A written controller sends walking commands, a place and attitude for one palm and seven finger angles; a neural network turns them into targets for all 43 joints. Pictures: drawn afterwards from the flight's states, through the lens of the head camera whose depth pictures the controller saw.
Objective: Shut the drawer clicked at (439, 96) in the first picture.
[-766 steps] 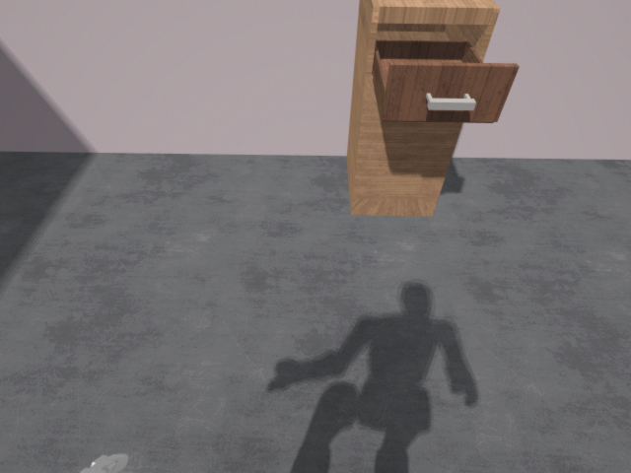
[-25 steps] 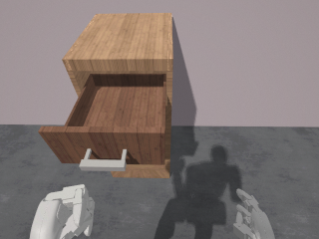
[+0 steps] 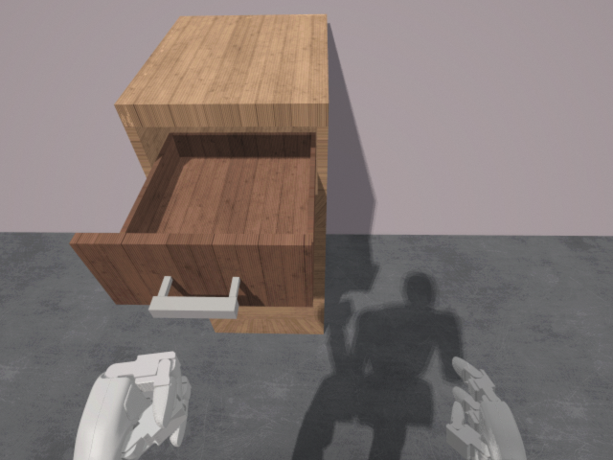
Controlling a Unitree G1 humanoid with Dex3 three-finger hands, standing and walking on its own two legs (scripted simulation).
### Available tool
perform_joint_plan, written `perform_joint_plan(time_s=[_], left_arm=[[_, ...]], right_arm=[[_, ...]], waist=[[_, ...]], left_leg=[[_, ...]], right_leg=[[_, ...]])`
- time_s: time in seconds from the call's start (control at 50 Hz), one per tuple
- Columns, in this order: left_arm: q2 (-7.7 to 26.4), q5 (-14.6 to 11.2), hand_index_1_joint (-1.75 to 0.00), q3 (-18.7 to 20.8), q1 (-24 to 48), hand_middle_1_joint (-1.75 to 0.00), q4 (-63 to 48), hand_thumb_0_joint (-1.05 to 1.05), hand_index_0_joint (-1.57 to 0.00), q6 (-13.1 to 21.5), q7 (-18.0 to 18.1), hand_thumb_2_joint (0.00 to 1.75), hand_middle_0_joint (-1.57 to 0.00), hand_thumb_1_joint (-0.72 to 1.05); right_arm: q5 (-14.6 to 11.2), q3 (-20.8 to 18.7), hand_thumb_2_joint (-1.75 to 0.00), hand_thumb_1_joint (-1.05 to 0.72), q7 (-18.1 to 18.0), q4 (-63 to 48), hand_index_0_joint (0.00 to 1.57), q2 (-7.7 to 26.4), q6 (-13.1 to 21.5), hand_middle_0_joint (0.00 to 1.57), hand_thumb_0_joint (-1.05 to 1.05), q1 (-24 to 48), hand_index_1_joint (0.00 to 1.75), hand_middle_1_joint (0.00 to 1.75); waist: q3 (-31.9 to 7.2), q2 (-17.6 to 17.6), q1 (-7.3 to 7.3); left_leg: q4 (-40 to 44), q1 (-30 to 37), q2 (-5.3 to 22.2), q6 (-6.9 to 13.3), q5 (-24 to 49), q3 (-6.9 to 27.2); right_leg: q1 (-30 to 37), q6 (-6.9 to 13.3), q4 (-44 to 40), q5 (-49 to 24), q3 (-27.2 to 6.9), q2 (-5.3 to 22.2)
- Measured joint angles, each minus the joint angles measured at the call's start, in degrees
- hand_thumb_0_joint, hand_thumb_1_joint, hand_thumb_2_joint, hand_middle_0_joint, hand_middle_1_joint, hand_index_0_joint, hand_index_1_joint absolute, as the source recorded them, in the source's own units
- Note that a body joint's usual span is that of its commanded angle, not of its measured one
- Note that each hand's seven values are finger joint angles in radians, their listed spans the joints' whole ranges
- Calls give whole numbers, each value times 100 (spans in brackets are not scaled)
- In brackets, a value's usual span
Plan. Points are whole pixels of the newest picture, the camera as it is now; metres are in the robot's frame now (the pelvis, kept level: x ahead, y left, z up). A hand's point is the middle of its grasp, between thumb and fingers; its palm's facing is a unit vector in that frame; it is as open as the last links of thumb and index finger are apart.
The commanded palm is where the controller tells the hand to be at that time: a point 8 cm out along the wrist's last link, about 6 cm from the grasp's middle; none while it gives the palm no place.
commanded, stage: bring the fist close to the handle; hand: left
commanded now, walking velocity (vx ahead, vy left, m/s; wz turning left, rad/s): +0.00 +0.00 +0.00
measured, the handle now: (198, 295) +0.34 +0.19 +0.02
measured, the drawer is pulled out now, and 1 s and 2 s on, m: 0.28 0.28 0.25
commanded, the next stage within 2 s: push the drawer shut in 1.22 s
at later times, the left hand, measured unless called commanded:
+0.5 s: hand (194, 376) +0.21 +0.15 +0.05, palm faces +0.08 -1.00 -0.05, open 3.3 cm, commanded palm +0.18 +0.20 +0.04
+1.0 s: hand (213, 366) +0.24 +0.15 +0.01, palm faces +0.01 -1.00 -0.04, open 3.3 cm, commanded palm +0.21 +0.21 +0.01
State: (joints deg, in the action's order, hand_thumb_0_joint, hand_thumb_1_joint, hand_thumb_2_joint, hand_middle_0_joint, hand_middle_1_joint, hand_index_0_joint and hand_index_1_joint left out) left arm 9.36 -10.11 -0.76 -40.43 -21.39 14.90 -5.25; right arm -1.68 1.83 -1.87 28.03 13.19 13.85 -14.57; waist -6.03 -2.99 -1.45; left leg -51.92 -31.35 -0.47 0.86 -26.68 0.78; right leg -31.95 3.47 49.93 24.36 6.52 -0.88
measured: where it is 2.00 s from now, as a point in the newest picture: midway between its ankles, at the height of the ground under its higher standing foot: outside the picture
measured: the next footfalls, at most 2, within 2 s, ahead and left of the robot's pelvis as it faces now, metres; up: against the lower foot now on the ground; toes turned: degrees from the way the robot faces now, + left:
none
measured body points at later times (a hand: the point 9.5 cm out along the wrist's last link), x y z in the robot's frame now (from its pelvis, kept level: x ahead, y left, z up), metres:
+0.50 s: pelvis +0.00 +0.01 -0.02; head +0.05 +0.00 +0.43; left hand +0.20 +0.21 +0.05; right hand +0.18 -0.22 -0.09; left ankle +0.00 +0.11 -0.69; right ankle +0.02 -0.08 -0.69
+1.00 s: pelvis +0.00 +0.01 -0.04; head +0.07 +0.00 +0.41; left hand +0.23 +0.20 +0.02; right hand +0.17 -0.23 -0.12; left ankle +0.00 +0.11 -0.69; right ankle +0.01 -0.08 -0.69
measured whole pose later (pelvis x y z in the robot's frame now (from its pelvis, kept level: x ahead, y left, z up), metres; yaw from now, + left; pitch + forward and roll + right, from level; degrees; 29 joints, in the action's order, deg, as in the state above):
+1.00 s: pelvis +0.00 +0.01 -0.04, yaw -1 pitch +16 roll -1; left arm 9.0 -8.6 0.0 -22.1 -4.2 21.2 -2.2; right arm -0.3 1.2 -0.4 27.7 13.6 7.8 -14.4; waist -8.7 -2.0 0.7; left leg -64.8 -49.1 -0.3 1.4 -31.6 -0.1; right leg -50.0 3.2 62.5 28.6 5.9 -0.5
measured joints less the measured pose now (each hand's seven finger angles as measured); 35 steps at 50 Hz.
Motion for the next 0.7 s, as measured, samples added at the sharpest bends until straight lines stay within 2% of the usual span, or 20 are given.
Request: perform_joint_plan(time_s=[0.14, 0.28, 0.38, 0.48, 0.56, 0.7], left_arm=[[12, -37, -160, 199, 434, -160, 400, 2, -140, 194, 123, 90, -140, 90], [-133, 80, -160, -47, 697, -160, 642, 2, -140, 250, 99, 90, -139, 90], [-108, 198, -160, -75, 797, -160, 843, 2, -140, 222, 275, 90, -139, 90], [-83, 200, -160, 53, 982, -160, 973, 2, -140, 465, 459, 90, -139, 90], [-131, 204, -160, 4, 1224, -160, 1100, 2, -140, 647, 423, 90, -139, 90], [-96, 291, -160, -64, 1605, -160, 1510, 2, -140, 492, 358, 90, -139, 90]], right_arm=[[35, -10, -90, -91, 34, 57, 20, 24, 36, 20, 1, -70, 30, 30], [72, -39, -90, -91, 85, 56, 20, 57, -31, 20, 1, -107, 30, 30], [105, -52, -90, -91, 97, -12, 20, 11, -173, 20, 1, -104, 30, 30], [144, -51, -90, -91, 128, -44, 20, 21, -211, 20, 1, -75, 30, 30], [161, -37, -90, -91, 150, -24, 20, 47, -223, 20, 1, -6, 30, 30], [168, -19, -90, -91, 132, -68, 20, 15, -405, 20, 1, 46, 30, 30]], waist=[[-13, 49, 54], [-58, 53, 135], [-69, 127, 154], [-83, 124, 151], [-112, 95, 157], [-183, 120, 180]], left_leg=[[-142, -225, 9, 3, -55, 2], [-303, -455, -23, 46, -136, -62], [-414, -629, -22, 56, -185, -118], [-644, -915, -13, 55, -265, -88], [-859, -1186, -18, 62, -335, -69], [-1083, -1494, -10, 67, -419, -107]], right_leg=[[-215, 0, 116, 35, 5, -5], [-478, -40, 317, 117, -55, 34], [-686, -47, 464, 165, -106, 39], [-945, -41, 653, 230, -71, 38], [-1199, -45, 844, 293, -46, 52], [-1533, -42, 1091, 374, -77, 54]])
